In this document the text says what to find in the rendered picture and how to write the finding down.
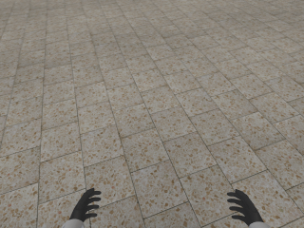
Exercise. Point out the left robot hand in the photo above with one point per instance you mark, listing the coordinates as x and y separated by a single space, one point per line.
82 206

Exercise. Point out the right robot hand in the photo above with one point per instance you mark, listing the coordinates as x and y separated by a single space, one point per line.
247 208

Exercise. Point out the robot left forearm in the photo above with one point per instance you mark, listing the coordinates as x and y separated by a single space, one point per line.
73 223

